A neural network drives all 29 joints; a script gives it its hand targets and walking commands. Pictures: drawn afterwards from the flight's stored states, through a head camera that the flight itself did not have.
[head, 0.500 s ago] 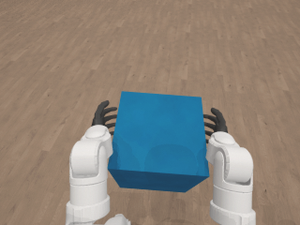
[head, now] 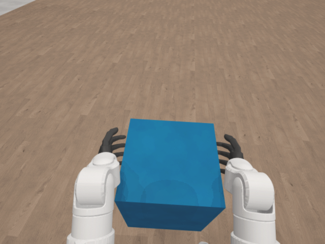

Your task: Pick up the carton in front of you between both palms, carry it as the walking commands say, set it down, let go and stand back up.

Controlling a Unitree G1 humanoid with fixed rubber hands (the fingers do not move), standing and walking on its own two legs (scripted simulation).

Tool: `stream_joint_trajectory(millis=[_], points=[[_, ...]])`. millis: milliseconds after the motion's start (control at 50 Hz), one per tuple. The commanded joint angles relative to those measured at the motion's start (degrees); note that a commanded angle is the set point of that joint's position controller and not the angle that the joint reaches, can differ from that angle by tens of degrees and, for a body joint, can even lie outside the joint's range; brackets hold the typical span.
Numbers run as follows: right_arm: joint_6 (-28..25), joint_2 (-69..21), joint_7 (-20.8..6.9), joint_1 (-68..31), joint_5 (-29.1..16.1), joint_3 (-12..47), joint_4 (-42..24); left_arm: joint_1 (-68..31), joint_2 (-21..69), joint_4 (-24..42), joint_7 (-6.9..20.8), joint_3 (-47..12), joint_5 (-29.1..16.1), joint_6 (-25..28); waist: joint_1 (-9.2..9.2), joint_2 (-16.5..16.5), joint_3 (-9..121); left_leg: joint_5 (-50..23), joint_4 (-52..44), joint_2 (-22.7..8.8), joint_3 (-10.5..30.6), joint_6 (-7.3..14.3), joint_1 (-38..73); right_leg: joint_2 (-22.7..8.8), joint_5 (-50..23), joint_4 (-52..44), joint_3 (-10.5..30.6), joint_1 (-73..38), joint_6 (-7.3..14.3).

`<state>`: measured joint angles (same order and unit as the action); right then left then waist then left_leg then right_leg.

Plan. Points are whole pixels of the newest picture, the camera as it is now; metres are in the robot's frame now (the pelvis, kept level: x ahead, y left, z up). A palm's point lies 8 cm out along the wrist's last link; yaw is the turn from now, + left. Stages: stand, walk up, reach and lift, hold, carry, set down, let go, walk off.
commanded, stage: carry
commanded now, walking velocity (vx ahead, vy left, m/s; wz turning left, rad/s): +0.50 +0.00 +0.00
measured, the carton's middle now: (167, 178) +0.29 +0.00 +0.00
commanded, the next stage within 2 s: none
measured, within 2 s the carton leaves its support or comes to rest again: neither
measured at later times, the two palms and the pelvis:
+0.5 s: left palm (130, 83) +0.59 +0.13 +0.09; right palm (211, 86) +0.61 -0.16 +0.09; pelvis +0.33 -0.03 +0.00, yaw +3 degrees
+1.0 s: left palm (130, 40) +0.94 +0.17 +0.10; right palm (191, 42) +0.94 -0.12 +0.11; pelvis +0.67 +0.02 +0.00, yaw +0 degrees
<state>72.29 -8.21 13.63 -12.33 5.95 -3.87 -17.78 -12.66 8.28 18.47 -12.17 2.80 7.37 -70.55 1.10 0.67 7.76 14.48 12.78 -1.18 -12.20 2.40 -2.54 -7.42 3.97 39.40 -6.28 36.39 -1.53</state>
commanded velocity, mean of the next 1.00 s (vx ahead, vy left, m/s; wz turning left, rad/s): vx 0.50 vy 0.00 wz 0.00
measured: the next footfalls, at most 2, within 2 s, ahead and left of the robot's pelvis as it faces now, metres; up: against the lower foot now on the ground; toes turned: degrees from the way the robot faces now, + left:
right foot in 0.16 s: +0.31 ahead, -0.13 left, +0.00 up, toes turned -11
left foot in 0.62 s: +0.59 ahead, +0.11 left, +0.00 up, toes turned +13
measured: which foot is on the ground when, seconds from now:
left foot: down 0.00-0.18, up 0.20-0.60, down 0.62-1.00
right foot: up 0.00-0.14, down 0.16-0.62, up 0.64-1.00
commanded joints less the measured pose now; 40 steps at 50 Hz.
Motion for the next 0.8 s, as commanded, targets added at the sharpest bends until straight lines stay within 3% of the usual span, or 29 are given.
stream_joint_trajectory(millis=[0, 40, 60, 100, 120, 140, 160, 180, 200, 220, 240, 260, 280, 340, 420, 500, 540, 580, 600, 620, 640, 660, 680, 700, 720, 740, 780], points=[[-0.73, -54.86, -18.71, -24.41, -23.8, 34.71, -5.23, -18.83, 58.84, 0.3, 15.74, -35.04, -22.71, -1.33, 0.18, -8.2, 3.78, -22.07, -3.29, -12.28, 5.47, 4.38, 8.35, 2.42, -3.88, -8.47, -4.88, 0.6, 0.89], [-0.58, -54.66, -18.54, -24.42, -23.51, 34.84, -5.58, -18.96, 58.09, 0.28, 16.18, -35.04, -23.27, -1.71, 0.33, -8.98, 2.59, -25.84, -1.83, -12.3, 4.2, 3.36, 8.04, 3.11, -4.31, -11.59, -6.58, -4.01, 2.06], [-0.55, -54.56, -18.42, -24.54, -23.13, 34.99, -5.57, -19.45, 57.79, 0.63, 16.36, -34.99, -23.55, -1.78, 0.18, -9.58, 3.01, -31.19, 0.92, -12.49, 3.19, 2.67, 8.01, 3.85, -3.86, -12.8, -7.25, -7.64, 2.7], [-0.52, -54.66, -18.29, -25.05, -23.12, 35.25, -6.03, -18.49, 57.55, 0.11, 16.64, -34.77, -23.99, -1.68, -1.27, -9.58, 8.27, -40.57, 14.76, -10.05, -1.81, 0.15, 6.04, 8.24, -1.55, -16.48, -11.62, -22.26, 3.23], [-0.56, -54.3, -18.24, -24.82, -23.17, 35.56, -6.03, -18.7, 57.56, 0.16, 16.85, -34.33, -23.8, -1.5, -2.19, -5.74, 13.04, -33.99, 25.96, -8.06, -2.37, -1.41, -1.81, 5.81, 1.75, -15.69, -8.33, -36.08, 3.53], [-0.52, -54.35, -18.32, -25.13, -23.27, 36.05, -7.0, -17.99, 56.84, -0.17, 16.99, -33.85, -23.72, -1.36, -2.82, 5.75, 18.99, -15.56, 43.12, -5.23, -0.91, -3.32, -15.29, -9.17, 6.79, -17.09, 13.77, -49.0, 7.49], [-0.94, -56.14, -18.61, -25.96, -23.8, 37.65, -8.8, -17.64, 58.52, -1.73, 17.33, -34.17, -23.62, -0.34, -2.72, 16.54, 21.01, 10.27, 56.8, 2.62, 2.57, -4.26, -34.26, -18.25, 0.91, -23.56, 34.59, -59.36, 16.03], [-1.34, -57.29, -19.01, -26.84, -24.55, 38.12, -8.4, -16.16, 61.28, -1.71, 17.57, -34.69, -23.77, 0.47, -2.54, 14.0, 20.8, 11.91, 62.85, -0.54, 9.83, -2.65, -36.34, -16.88, -7.14, -23.56, 31.58, -56.09, 15.85], [-2.02, -58.54, -19.16, -27.76, -24.35, 38.07, -7.29, -17.89, 62.52, -0.6, 17.73, -34.98, -24.48, 0.98, -2.86, 8.85, 19.45, 11.61, 63.82, -2.84, 11.79, -1.54, -37.11, -15.91, -8.3, -22.32, 24.66, -52.15, 14.28], [-2.75, -61.02, -19.29, -28.18, -24.48, 38.07, -6.96, -20.65, 64.37, 1.42, 17.83, -35.43, -24.86, 1.84, -2.61, 4.85, 18.65, 8.16, 61.04, -4.93, 13.04, -0.66, -35.91, -14.67, -7.11, -22.52, 20.3, -47.4, 12.46], [-3.41, -62.69, -19.31, -28.07, -24.59, 37.69, -5.92, -23.03, 65.23, 2.83, 17.88, -35.49, -25.33, 2.55, -2.24, 2.69, 16.53, 4.84, 56.1, -6.8, 12.95, -0.82, -34.17, -12.9, -3.57, -24.5, 15.73, -42.71, 9.86], [-4.14, -63.6, -19.2, -26.89, -24.49, 37.7, -5.93, -22.93, 65.84, 3.22, 18.03, -35.44, -25.53, 2.91, -1.98, 3.3, 15.94, 2.92, 52.29, -6.93, 12.22, -0.86, -32.59, -11.9, 0.53, -26.25, 12.66, -39.75, 8.24], [-4.68, -64.12, -19.11, -25.71, -24.11, 37.59, -5.28, -22.75, 65.98, 3.47, 18.23, -35.46, -25.68, 3.4, -2.06, 5.4, 15.81, 2.11, 49.12, -6.51, 10.63, -1.09, -31.82, -11.45, 2.25, -27.43, 10.81, -38.88, 8.04], [-5.9, -64.46, -18.31, -23.36, -22.73, 38.1, -6.0, -20.09, 65.32, 3.5, 18.71, -35.81, -25.7, 3.69, -2.16, 6.89, 13.18, -1.45, 38.19, -6.69, 7.26, -2.69, -31.85, -10.69, 4.38, -31.26, 6.25, -37.35, 9.56], [-5.51, -61.98, -17.79, -20.12, -22.01, 38.7, -7.15, -16.92, 62.12, 4.44, 18.66, -36.5, -25.13, 3.05, -2.22, 7.18, 9.73, -9.3, 23.24, -4.73, 3.42, -3.38, -30.0, -7.2, -3.18, -30.08, -0.26, -37.81, 8.37], [-3.35, -57.31, -17.74, -21.68, -23.51, 39.08, -10.19, -16.59, 57.49, 6.5, 17.48, -36.19, -24.33, 1.51, -2.6, 7.82, 6.35, -12.9, 17.17, -3.52, 0.65, -3.11, -27.72, -7.09, -5.37, -28.22, -2.05, -38.85, 7.35], [-2.04, -54.82, -17.7, -21.43, -23.93, 38.36, -10.43, -16.11, 55.22, 6.54, 16.82, -35.85, -23.92, 0.48, -2.31, 8.08, 5.36, -11.79, 14.89, -2.91, -0.93, -2.72, -23.27, -6.91, -8.55, -24.01, -3.37, -38.95, 6.3], [-0.97, -52.41, -17.62, -19.54, -23.72, 36.84, -8.95, -16.24, 53.26, 6.19, 16.32, -35.43, -23.52, -0.67, -0.61, 3.31, 10.51, -5.96, 12.01, -0.66, -3.0, -1.45, -4.72, -3.08, -13.82, -7.18, -7.9, -32.27, 3.49], [-0.64, -50.82, -17.55, -19.3, -23.36, 36.09, -8.48, -16.73, 52.19, 6.45, 16.24, -35.29, -23.34, -1.32, 0.44, -5.63, 13.95, 0.13, 8.57, -10.36, 11.36, 0.96, 5.44, -0.82, -4.18, 7.02, -8.17, -22.19, 1.24], [-0.47, -49.83, -17.48, -19.1, -23.01, 35.01, -7.59, -18.29, 51.88, 7.38, 16.27, -36.03, -23.94, -1.97, 0.07, -19.69, 16.09, 3.15, 1.33, -21.91, 35.71, 6.16, 13.85, 6.09, 18.33, 20.11, -4.91, -7.04, -0.79], [-0.71, -50.95, -17.55, -18.83, -23.06, 34.85, -6.37, -20.63, 52.31, 8.28, 16.6, -37.05, -25.21, -2.31, 0.82, -19.54, 14.08, -6.69, 0.92, -24.04, 38.53, 10.64, 17.97, 6.08, 24.81, 29.27, 0.93, 2.23, 0.54], [-1.02, -52.66, -17.6, -19.2, -23.02, 34.71, -7.57, -21.64, 53.98, 7.93, 16.87, -37.94, -25.93, -2.1, 0.68, -14.8, 14.77, -14.79, 2.14, -22.99, 33.22, 9.59, 16.69, 3.47, 24.23, 33.81, 3.29, 4.88, 1.49], [-1.35, -54.68, -17.62, -21.13, -23.1, 34.87, -8.19, -22.32, 55.62, 7.11, 17.09, -37.99, -26.28, -1.72, 0.38, -9.27, 14.66, -17.75, 3.43, -21.42, 28.63, 7.98, 13.76, 1.41, 21.35, 32.45, 4.95, 4.38, 2.35], [-1.76, -56.3, -17.88, -22.89, -23.41, 35.34, -8.46, -22.37, 57.47, 6.37, 17.22, -38.07, -26.37, -1.22, 0.13, -6.06, 14.71, -16.13, 2.82, -20.17, 24.82, 6.64, 10.95, -0.34, 17.05, 29.33, 6.2, 3.11, 2.58], [-2.1, -57.66, -18.21, -24.08, -23.98, 36.24, -8.48, -22.23, 59.02, 5.77, 17.19, -37.92, -26.08, -0.63, 0.04, -4.55, 14.18, -14.24, 0.93, -19.38, 21.36, 5.14, 7.78, -1.06, 14.27, 25.64, 5.99, 1.05, 2.54], [-2.42, -58.54, -18.42, -24.57, -24.54, 36.63, -9.12, -21.85, 60.12, 5.79, 17.04, -37.85, -25.9, -0.08, -0.06, -5.16, 14.08, -12.26, -0.35, -18.4, 18.74, 4.35, 7.09, -0.75, 12.3, 22.66, 4.88, 0.1, 2.45], [-2.8, -58.64, -18.79, -25.41, -25.47, 37.15, -10.79, -21.21, 61.15, 6.37, 16.46, -37.78, -25.26, 0.83, 0.0, -6.63, 12.74, -10.56, -2.6, -17.78, 15.66, 4.96, 6.9, -0.26, 9.4, 17.92, 3.17, 0.82, 1.92]])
